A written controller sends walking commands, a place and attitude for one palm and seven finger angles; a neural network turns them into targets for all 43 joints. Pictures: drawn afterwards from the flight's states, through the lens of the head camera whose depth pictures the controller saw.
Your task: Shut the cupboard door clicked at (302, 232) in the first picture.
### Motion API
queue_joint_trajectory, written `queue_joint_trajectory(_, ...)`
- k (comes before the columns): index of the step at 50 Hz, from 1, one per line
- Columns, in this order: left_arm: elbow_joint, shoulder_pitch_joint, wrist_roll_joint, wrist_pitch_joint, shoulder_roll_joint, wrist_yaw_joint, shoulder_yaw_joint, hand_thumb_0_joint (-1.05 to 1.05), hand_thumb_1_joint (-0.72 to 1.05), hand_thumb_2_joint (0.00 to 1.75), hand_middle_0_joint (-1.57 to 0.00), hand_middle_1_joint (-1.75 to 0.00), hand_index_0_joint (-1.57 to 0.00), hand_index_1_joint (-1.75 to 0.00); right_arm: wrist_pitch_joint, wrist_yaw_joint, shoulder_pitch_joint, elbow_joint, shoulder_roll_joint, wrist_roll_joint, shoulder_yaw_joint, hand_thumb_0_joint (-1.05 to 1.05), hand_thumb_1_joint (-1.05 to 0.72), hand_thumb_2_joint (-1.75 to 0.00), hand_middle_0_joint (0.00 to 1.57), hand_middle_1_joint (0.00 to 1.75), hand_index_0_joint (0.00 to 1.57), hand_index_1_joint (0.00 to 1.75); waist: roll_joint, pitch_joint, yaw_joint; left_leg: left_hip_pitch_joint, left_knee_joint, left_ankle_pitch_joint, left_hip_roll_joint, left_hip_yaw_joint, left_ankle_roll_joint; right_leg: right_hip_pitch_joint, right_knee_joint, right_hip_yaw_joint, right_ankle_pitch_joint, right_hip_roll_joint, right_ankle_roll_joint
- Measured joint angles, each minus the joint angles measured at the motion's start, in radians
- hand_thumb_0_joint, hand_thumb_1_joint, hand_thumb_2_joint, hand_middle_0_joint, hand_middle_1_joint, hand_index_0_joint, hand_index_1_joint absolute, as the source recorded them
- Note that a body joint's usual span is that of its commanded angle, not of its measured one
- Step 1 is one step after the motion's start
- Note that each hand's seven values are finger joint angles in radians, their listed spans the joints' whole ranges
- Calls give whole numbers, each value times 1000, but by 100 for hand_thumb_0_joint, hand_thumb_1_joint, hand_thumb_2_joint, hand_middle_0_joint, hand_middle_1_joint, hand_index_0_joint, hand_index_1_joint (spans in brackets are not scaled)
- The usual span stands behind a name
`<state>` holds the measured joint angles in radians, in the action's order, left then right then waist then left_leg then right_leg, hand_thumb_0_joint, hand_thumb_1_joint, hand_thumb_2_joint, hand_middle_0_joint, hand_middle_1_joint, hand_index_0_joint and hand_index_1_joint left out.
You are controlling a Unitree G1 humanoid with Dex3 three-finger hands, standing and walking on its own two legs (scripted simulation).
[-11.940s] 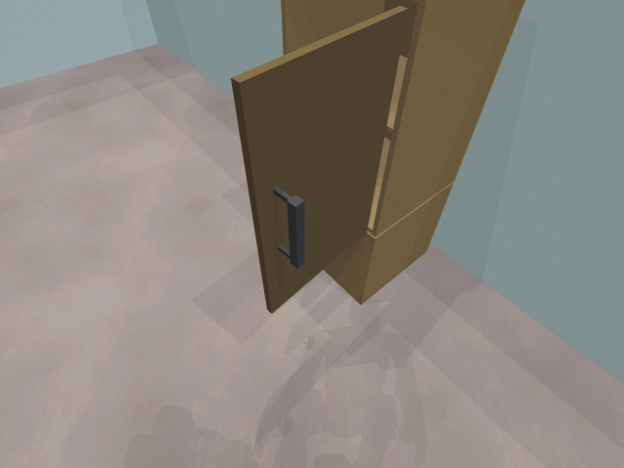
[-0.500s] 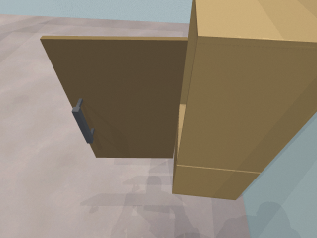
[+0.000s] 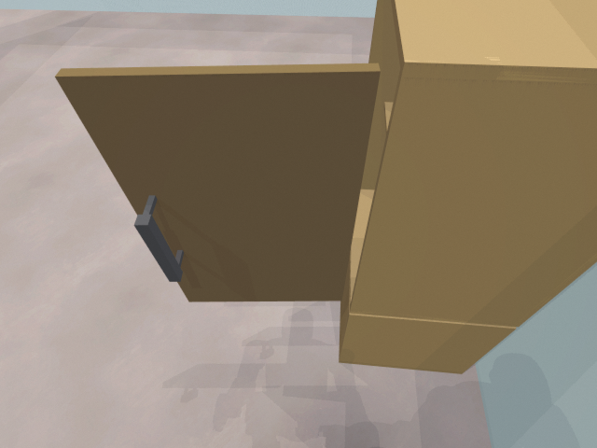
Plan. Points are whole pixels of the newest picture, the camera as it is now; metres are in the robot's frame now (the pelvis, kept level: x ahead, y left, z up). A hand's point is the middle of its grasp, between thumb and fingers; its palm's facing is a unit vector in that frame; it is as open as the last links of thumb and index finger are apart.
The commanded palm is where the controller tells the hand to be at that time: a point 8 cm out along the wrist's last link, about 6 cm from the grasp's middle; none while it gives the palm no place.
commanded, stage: come to a stop and stand still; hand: left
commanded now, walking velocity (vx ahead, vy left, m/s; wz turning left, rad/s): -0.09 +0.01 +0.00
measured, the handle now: (164, 241) +0.43 +0.26 -0.04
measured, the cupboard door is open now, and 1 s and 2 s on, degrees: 95 95 95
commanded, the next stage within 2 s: look again from close up in 0.80 s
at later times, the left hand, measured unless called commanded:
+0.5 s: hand out of the picture +0.01 +0.18 -0.16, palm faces +0.00 -0.97 -0.23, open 7.3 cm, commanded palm none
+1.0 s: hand out of the picture -0.07 +0.17 -0.17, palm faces +0.01 -0.99 -0.15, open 7.4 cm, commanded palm none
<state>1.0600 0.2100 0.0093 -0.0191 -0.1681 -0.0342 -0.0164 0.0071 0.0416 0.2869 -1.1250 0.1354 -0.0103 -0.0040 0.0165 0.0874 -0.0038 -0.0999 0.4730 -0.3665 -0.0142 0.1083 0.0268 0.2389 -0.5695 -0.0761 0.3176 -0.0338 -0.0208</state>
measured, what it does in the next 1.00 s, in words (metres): stands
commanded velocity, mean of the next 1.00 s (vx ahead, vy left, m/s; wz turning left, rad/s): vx -0.01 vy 0.00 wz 0.00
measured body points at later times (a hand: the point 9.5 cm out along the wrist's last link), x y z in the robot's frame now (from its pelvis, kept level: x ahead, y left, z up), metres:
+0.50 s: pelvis -0.04 +0.00 +0.00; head -0.05 -0.01 +0.45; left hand +0.01 +0.23 -0.14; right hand +0.01 -0.23 -0.15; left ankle -0.06 +0.10 -0.73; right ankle -0.01 -0.10 -0.73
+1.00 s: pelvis -0.04 +0.02 +0.01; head -0.03 +0.02 +0.46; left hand -0.07 +0.23 -0.16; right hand -0.09 -0.19 -0.15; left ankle -0.06 +0.10 -0.73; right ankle -0.01 -0.10 -0.73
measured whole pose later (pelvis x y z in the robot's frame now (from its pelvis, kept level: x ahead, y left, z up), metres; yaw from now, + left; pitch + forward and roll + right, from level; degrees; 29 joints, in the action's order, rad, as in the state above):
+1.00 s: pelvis -0.04 +0.02 +0.01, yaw +0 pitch -1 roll +0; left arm 1.12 0.34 0.01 -0.01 -0.12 -0.03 0.02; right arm 0.01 0.02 0.37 -1.13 0.13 -0.01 0.02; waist -0.01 0.03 -0.01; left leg -0.16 0.45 -0.27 -0.02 0.10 0.05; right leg 0.25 -0.46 -0.06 0.20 -0.04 0.00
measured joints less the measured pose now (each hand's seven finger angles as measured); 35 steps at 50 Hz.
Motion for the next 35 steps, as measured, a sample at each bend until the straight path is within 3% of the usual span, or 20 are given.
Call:
queue_joint_trajectory(4, -8, -28, -2, 4, -1, -8, 6, 0, 91, 90, -19, -30, -20, -30, 1, 5, -32, 4, -6, -1, -7, 0, -91, -90, 20, 30, 20, 30, -8, -13, -9, 10, -43, 23, 3, 2, -9, 0, 23, 1, -10, 5, -4)
queue_joint_trajectory(12, -29, -56, 3, 18, 11, -11, 4, 0, 91, 90, -20, -30, -20, -30, -2, 8, -68, 23, 14, -5, -20, 1, -92, -90, 20, 30, 20, 30, -23, -19, 1, 5, -49, 39, 12, 9, -17, 5, 37, 6, -29, 16, -13)
queue_joint_trajectory(17, -38, -20, 5, 1, 10, -23, 12, 0, 91, 90, -20, -30, -20, -30, -13, -9, -65, 99, 40, 4, -26, 1, -92, -90, 20, 30, 20, 30, -9, -38, -15, -77, 76, 29, 32, -19, -35, 19, 22, -9, -40, 25, -21)
queue_joint_trajectory(20, -30, 0, 3, 14, 3, -12, 21, 0, 91, 90, -20, -30, -20, -30, -17, -12, -60, 120, 49, -2, -28, 1, -91, -90, 20, 30, 20, 30, -4, -55, -19, -62, 63, 14, 28, -25, -14, 16, 4, -12, -35, 22, -16)
queue_joint_trajectory(35, -12, 103, 4, 29, -9, 7, 21, 0, 91, 90, -20, -30, -20, -30, -19, -32, 45, 86, 37, -15, 6, 0, -91, -90, 20, 30, 20, 30, -10, -81, -1, -75, -16, 105, 2, -11, 11, 23, 98, 4, -128, 3, 5)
